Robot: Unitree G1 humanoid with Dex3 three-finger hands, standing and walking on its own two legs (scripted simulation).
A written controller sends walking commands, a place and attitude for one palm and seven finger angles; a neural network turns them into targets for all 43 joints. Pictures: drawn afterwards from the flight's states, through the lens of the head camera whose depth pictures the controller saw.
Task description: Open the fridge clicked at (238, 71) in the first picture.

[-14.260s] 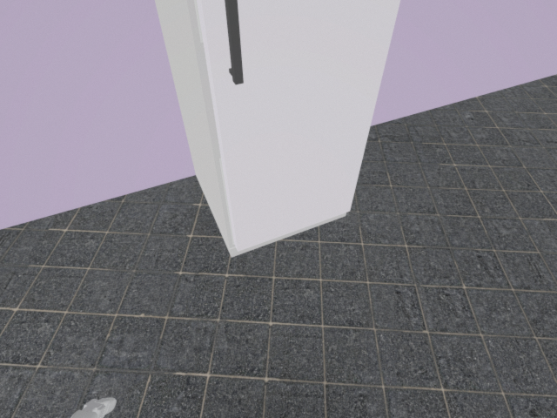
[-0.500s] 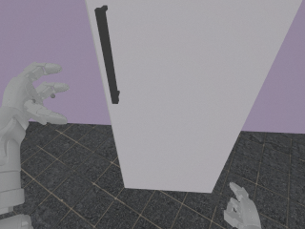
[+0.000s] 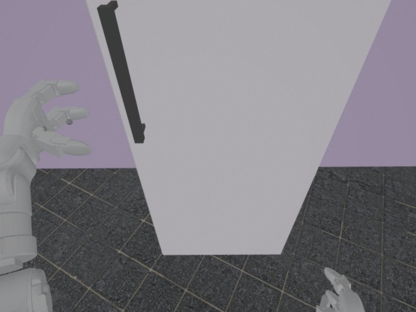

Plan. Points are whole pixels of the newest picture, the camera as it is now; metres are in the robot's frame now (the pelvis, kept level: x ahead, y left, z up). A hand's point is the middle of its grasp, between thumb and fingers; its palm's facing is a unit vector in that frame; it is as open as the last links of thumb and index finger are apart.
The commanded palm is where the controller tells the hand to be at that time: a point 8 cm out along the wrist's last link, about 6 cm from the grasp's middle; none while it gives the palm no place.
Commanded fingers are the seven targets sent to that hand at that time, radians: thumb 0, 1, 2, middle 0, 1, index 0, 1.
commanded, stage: move the hooked fingers beside the handle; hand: left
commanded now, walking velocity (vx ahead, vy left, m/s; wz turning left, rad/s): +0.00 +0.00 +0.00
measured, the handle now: (128, 81) +0.50 +0.21 +0.22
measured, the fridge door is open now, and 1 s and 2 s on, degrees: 0 0 0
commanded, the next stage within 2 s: none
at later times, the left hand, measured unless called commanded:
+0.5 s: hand (91, 106) +0.41 +0.26 +0.22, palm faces +0.13 -0.99 +0.02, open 14.0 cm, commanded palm +0.38 +0.31 +0.22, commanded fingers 0.00 -0.50 0.30 -0.30 -1.20 -0.30 -1.20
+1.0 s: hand (94, 101) +0.42 +0.25 +0.22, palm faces +0.15 -0.99 -0.01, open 14.0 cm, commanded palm +0.39 +0.31 +0.22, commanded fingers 0.00 -0.50 0.30 -0.30 -1.20 -0.30 -1.20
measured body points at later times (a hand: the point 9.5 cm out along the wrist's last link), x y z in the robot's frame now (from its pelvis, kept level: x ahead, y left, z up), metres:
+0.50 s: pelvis +0.02 +0.00 +0.00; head +0.01 -0.01 +0.45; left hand +0.40 +0.31 +0.22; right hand +0.15 -0.26 -0.09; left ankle +0.06 +0.13 -0.74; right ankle -0.05 -0.11 -0.74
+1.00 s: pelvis +0.02 +0.00 +0.00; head +0.01 -0.01 +0.45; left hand +0.41 +0.31 +0.22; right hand +0.11 -0.28 -0.10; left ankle +0.06 +0.13 -0.74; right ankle -0.05 -0.11 -0.74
